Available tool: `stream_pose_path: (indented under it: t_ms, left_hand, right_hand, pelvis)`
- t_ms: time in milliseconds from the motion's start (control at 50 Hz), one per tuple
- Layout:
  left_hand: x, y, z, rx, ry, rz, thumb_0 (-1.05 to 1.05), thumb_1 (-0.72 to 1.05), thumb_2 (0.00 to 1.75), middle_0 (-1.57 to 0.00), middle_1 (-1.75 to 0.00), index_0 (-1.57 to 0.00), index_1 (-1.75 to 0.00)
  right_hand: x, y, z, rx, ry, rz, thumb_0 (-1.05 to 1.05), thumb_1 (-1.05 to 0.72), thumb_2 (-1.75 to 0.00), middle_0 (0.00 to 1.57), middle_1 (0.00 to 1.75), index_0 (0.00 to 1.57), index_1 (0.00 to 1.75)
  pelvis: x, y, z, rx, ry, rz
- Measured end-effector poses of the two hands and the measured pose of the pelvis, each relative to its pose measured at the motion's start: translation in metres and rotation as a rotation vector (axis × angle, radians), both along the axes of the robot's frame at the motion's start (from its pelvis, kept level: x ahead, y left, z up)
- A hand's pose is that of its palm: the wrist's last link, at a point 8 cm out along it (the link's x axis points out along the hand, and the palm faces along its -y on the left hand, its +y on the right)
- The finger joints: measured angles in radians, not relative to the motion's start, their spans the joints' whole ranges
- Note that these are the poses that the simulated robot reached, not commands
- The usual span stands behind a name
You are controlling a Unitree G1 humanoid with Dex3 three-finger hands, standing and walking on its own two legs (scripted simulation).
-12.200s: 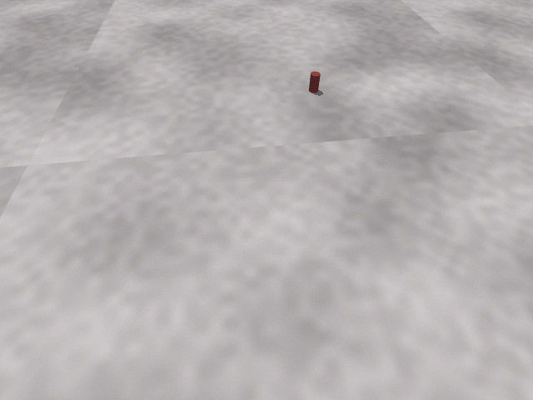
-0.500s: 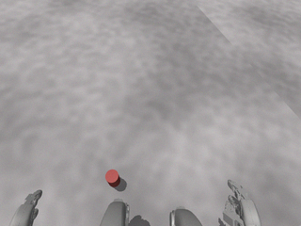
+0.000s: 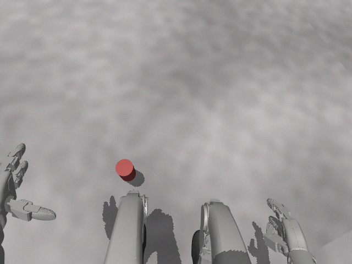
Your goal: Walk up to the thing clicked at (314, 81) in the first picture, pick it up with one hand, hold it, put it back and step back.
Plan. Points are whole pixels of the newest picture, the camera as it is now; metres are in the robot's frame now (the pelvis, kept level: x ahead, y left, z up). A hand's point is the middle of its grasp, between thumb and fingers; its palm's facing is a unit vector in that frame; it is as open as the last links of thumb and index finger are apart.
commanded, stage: go down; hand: left
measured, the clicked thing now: (126, 170) +0.40 +0.20 -0.49
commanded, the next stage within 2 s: approach in 1.54 s
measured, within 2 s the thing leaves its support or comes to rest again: neither
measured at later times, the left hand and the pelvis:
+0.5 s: hand (36, 172) +0.31 +0.37 -0.13, palm faces +0.12 -0.97 -0.21, open 16.5 cm; pelvis -0.02 -0.01 -0.09, yaw -3 degrees
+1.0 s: hand (38, 168) +0.32 +0.38 -0.17, palm faces +0.10 -0.98 -0.18, open 17.1 cm; pelvis -0.04 -0.01 -0.15, yaw -4 degrees
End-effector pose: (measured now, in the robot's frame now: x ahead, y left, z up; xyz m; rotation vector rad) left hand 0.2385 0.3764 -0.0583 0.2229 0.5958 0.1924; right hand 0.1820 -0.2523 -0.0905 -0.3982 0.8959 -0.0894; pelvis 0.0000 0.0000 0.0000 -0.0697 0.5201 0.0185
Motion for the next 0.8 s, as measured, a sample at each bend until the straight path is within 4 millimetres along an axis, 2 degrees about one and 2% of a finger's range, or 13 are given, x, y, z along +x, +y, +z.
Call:
stream_pose_path:
  t_ms: [160,280,420,560,800]
  left_hand:
    - [0.009,0.018,-0.021,0.000,-0.088,-0.001,-0.01,-0.38,0.19,-0.04,-0.15,-0.04,-0.15]
    - [0.024,0.025,-0.037,-0.005,-0.148,-0.034,-0.01,-0.34,0.19,-0.03,-0.15,-0.03,-0.14]
    - [0.038,0.032,-0.050,-0.017,-0.200,-0.053,-0.01,-0.33,0.18,-0.03,-0.14,-0.03,-0.13]
    - [0.043,0.040,-0.064,-0.027,-0.242,-0.060,-0.01,-0.34,0.18,-0.03,-0.13,-0.02,-0.12]
    - [0.053,0.048,-0.083,-0.045,-0.306,-0.088,-0.01,-0.42,0.17,-0.03,-0.12,-0.03,-0.12]
  right_hand:
    - [-0.022,-0.002,-0.044,0.000,0.086,0.015,0.01,-0.88,-0.89,0.21,0.30,0.20,0.30]
    - [-0.033,-0.008,-0.068,-0.021,0.117,0.019,0.01,-0.88,-0.89,0.21,0.30,0.21,0.30]
    - [-0.040,-0.017,-0.089,-0.045,0.136,0.019,0.01,-0.88,-0.89,0.21,0.30,0.21,0.30]
    - [-0.045,-0.023,-0.109,-0.068,0.157,0.036,0.01,-0.89,-0.90,0.21,0.30,0.20,0.30]
    - [-0.053,-0.024,-0.137,-0.089,0.157,0.050,0.01,-0.90,-0.90,0.21,0.30,0.20,0.30]
  pelvis:
    - [-0.011,-0.002,-0.032,-0.007,0.032,-0.009]
    - [-0.018,-0.004,-0.056,-0.014,0.048,-0.016]
    - [-0.022,-0.006,-0.078,-0.020,0.062,-0.026]
    - [-0.026,-0.007,-0.098,-0.024,0.061,-0.035]
    - [-0.034,-0.006,-0.130,-0.034,0.047,-0.044]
